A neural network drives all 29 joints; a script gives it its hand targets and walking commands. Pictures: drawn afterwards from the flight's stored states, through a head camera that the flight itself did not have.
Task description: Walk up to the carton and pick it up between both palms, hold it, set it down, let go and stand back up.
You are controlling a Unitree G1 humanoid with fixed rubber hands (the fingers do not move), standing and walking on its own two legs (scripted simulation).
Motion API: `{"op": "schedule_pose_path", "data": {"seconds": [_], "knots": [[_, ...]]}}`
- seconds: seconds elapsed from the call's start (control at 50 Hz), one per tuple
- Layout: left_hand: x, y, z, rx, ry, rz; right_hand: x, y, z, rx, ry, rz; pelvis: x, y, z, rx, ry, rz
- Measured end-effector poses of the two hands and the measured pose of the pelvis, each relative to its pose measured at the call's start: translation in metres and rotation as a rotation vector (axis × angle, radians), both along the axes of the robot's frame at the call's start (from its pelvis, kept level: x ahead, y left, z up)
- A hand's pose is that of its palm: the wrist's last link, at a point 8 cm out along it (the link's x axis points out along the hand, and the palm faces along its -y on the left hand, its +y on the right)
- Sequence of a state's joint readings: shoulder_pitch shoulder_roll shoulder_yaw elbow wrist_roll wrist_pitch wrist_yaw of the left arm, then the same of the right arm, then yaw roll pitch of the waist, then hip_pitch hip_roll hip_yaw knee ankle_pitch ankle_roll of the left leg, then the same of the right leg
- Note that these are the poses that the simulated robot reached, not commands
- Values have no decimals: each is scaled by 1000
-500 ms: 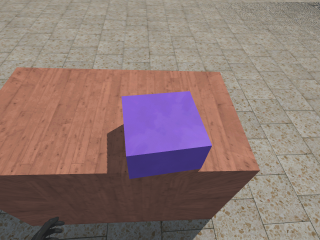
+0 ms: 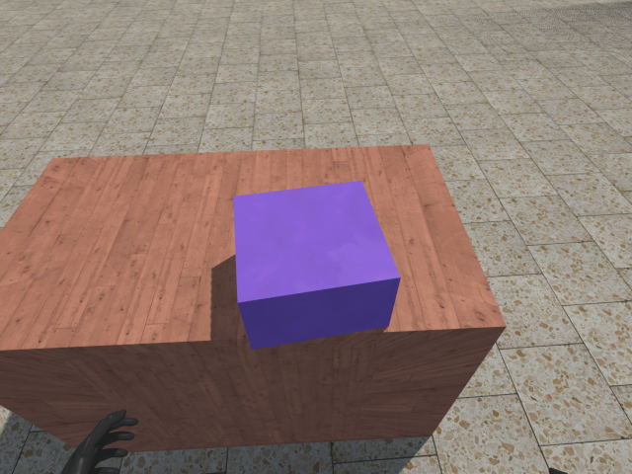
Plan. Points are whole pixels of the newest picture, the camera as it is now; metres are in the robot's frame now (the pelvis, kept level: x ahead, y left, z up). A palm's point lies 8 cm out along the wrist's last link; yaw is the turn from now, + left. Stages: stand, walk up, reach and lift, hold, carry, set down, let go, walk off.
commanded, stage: walk up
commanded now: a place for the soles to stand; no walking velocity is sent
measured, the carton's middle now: (309, 260) +0.48 +0.03 -0.05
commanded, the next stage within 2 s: reach and lift in 1.04 s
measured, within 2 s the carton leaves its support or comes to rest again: neither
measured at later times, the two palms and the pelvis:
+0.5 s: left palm out of the picture +0.15 +0.29 -0.05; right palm out of the picture +0.09 -0.31 -0.08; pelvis +0.00 -0.01 +0.00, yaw +0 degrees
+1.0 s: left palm (84, 470) +0.16 +0.29 -0.05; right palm out of the picture +0.09 -0.31 -0.08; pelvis +0.01 +0.00 +0.00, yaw +0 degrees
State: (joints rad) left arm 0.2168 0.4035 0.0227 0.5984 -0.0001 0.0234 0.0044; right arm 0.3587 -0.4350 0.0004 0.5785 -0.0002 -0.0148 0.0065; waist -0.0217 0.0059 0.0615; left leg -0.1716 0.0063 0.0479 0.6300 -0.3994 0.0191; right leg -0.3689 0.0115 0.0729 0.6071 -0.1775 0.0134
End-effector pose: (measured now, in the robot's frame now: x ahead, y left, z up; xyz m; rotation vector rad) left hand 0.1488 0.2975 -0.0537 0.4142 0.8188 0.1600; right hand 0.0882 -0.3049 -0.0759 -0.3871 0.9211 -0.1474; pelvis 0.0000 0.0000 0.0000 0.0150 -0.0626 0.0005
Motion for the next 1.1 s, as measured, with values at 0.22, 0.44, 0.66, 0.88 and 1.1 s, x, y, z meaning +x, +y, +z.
{"op": "schedule_pose_path", "data": {"seconds": [0.22,0.44,0.66,0.88,1.1], "knots": [[-3,-11,3,-10,7,-2,-9,-8,-5,12,35,-6,-2,-7,3,9,8,1],[0,-9,3,-10,7,-5,-5,-7,-4,10,37,-5,1,-6,4,8,14,1],[2,-8,2,-10,5,-8,-2,-7,-2,10,40,-3,2,-5,4,8,17,2],[6,-5,2,-7,7,-11,0,-5,-3,11,53,-4,6,-3,4,5,22,2],[4,-5,-4,-5,71,37,4,-5,-6,29,9,3,7,-2,4,-5,19,-2]]}}
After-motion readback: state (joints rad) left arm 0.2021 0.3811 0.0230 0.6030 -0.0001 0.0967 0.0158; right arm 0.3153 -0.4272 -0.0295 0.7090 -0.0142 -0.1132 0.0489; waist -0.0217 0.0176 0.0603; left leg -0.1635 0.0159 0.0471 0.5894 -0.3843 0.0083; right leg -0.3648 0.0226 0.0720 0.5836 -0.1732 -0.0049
